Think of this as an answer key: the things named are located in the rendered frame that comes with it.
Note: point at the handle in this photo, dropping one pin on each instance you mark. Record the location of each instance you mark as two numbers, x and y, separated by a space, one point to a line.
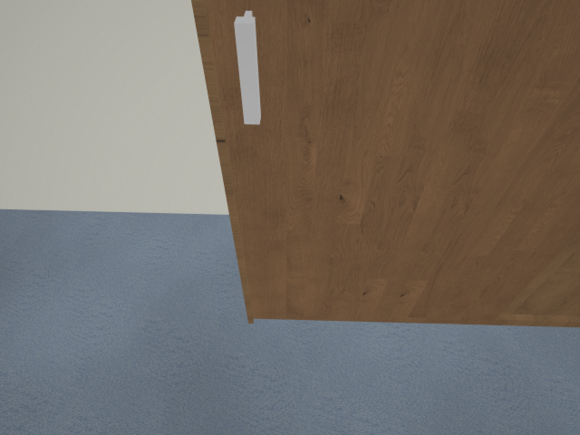
245 32

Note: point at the wardrobe door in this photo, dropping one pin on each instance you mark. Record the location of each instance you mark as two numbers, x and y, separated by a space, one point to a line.
416 160
556 289

